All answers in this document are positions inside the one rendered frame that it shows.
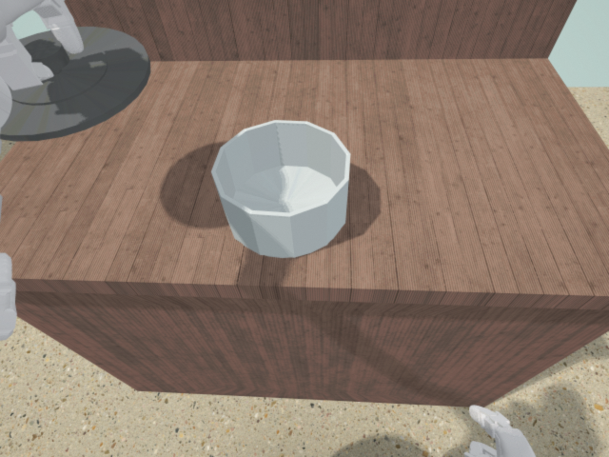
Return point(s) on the robot left hand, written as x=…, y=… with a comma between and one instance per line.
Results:
x=16, y=68

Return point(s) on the lid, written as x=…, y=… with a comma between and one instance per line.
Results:
x=96, y=84

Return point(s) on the table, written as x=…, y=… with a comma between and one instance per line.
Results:
x=475, y=249

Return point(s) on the pot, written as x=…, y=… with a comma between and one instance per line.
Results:
x=283, y=186

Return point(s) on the knob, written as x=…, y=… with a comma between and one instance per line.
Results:
x=48, y=51

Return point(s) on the robot right hand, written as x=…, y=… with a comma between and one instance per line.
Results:
x=510, y=442

